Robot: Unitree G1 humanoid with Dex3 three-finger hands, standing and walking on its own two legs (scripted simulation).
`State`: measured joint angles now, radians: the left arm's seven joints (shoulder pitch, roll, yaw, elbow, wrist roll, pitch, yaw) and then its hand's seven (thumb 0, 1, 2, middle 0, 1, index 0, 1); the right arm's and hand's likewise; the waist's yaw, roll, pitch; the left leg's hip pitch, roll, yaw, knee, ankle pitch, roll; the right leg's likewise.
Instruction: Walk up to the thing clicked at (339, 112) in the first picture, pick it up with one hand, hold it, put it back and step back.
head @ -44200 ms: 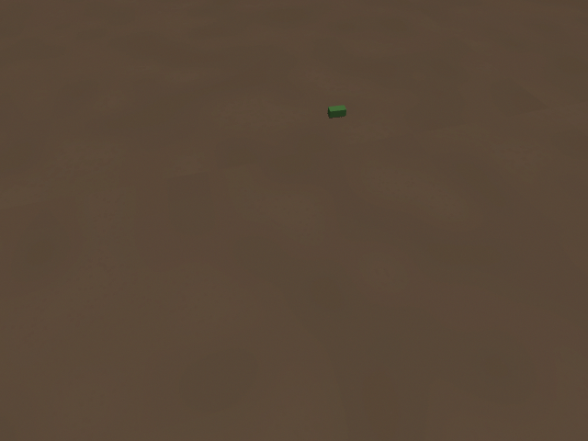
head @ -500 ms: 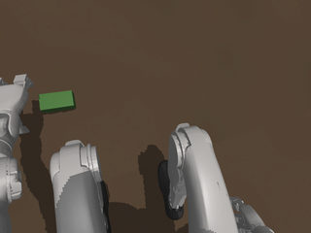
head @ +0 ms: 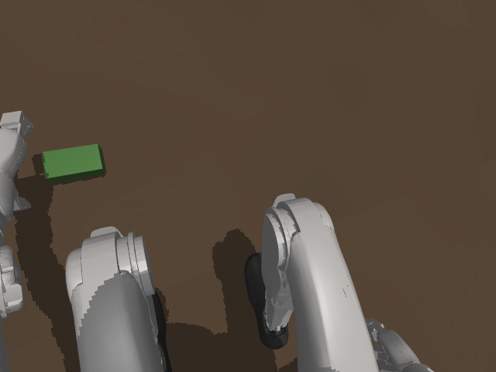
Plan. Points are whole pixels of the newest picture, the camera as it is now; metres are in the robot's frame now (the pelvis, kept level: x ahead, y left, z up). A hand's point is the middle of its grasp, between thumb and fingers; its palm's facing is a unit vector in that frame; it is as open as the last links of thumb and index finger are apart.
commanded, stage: rise first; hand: left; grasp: from above
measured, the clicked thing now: (75, 163) +0.47 +0.26 -0.29
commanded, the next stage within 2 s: none
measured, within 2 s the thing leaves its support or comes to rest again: neither
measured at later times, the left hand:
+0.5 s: hand (1, 174) +0.42 +0.33 -0.17, palm faces -0.45 -0.08 -0.89, open 13.7 cm
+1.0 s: hand (1, 172) +0.42 +0.32 -0.16, palm faces -0.44 -0.08 -0.89, open 13.5 cm
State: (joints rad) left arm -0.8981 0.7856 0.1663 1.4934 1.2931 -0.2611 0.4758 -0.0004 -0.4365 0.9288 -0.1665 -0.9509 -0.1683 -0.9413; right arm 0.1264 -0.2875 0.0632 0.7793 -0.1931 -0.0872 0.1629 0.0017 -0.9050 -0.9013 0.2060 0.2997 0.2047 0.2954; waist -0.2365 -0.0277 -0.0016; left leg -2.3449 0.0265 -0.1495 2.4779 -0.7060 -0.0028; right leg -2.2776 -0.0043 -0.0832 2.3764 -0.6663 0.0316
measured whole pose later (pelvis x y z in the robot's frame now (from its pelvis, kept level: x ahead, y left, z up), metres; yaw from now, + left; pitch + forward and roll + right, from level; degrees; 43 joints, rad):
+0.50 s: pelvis +0.00 +0.00 +0.01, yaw +0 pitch +33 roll -9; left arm -0.89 0.77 0.13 1.46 1.29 -0.25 0.44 0.00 -0.46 0.95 -0.16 -0.96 -0.16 -0.95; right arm 0.13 -0.28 0.06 0.77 -0.17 -0.08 0.16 0.00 -0.91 -0.90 0.21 0.30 0.20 0.30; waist -0.22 -0.02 -0.04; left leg -2.33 0.02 -0.14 2.45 -0.70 0.01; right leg -2.25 -0.01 -0.08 2.35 -0.67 0.04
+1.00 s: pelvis +0.00 +0.00 +0.01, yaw +1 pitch +32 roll -8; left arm -0.90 0.78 0.14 1.48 1.29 -0.26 0.45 0.00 -0.42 0.91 -0.19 -0.93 -0.19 -0.93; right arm 0.14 -0.29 0.06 0.77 -0.17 -0.09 0.16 0.00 -0.90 -0.90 0.21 0.30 0.21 0.30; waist -0.23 -0.02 -0.03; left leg -2.34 0.02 -0.14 2.45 -0.69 0.00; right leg -2.26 -0.01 -0.08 2.35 -0.65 0.03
